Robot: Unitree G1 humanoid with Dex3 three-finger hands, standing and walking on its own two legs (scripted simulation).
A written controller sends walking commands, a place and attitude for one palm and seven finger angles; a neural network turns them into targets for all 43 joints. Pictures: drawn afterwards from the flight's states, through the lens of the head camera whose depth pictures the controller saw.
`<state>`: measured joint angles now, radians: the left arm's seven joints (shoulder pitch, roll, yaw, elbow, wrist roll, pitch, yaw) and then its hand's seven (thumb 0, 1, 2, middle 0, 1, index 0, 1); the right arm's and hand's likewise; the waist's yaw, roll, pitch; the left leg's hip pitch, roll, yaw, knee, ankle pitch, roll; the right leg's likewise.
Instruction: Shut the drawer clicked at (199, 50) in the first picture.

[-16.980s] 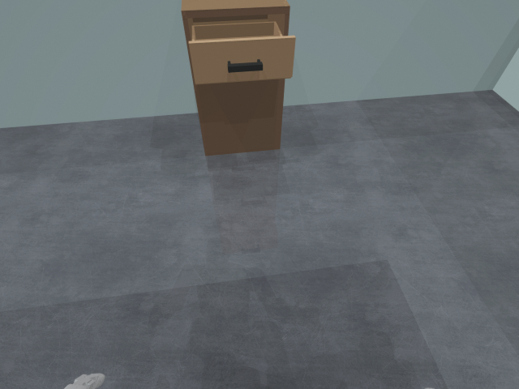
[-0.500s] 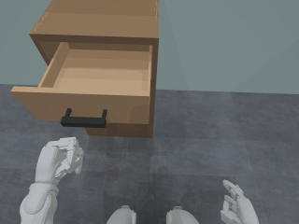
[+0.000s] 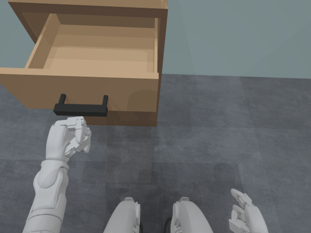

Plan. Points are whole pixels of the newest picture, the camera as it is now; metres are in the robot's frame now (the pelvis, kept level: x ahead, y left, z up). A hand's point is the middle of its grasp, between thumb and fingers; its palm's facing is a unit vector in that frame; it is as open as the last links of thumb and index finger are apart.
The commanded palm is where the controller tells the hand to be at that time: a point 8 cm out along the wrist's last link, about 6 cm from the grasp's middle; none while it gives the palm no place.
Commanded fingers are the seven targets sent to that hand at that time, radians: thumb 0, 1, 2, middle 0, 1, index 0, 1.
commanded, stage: bring the fist close to the handle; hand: left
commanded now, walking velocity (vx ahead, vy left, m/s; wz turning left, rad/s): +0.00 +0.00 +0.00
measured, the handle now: (83, 103) +0.44 +0.21 +0.01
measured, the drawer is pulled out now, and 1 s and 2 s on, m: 0.23 0.23 0.11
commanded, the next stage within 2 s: push the drawer shut in 0.46 s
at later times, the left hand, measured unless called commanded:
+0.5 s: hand (90, 138) +0.34 +0.18 +0.01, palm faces +0.00 -1.00 -0.02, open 3.3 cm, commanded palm +0.32 +0.23 +0.02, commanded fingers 0.00 0.90 0.90 -1.40 -1.60 -1.40 -1.60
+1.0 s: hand (91, 129) +0.37 +0.18 +0.00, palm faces +0.02 -1.00 -0.04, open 2.8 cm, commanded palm +0.37 +0.23 +0.02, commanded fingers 0.00 0.90 0.90 -1.40 -1.60 -1.40 -1.60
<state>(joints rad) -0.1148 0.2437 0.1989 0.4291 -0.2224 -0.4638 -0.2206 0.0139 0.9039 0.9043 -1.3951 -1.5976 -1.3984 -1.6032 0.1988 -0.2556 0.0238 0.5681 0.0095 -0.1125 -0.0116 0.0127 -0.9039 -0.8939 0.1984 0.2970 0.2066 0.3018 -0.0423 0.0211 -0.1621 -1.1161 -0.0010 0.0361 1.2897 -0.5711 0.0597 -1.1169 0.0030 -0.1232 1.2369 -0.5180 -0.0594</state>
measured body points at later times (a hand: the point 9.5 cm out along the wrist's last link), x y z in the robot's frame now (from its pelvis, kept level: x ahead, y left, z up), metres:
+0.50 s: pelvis +0.00 +0.01 +0.00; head +0.12 +0.03 +0.43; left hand +0.34 +0.23 +0.01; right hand +0.16 -0.23 -0.11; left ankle +0.02 +0.08 -0.62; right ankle +0.04 -0.09 -0.62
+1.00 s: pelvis +0.00 +0.00 -0.01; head +0.12 +0.02 +0.42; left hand +0.36 +0.23 +0.01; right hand +0.14 -0.25 -0.12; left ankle +0.02 +0.08 -0.62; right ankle +0.04 -0.09 -0.62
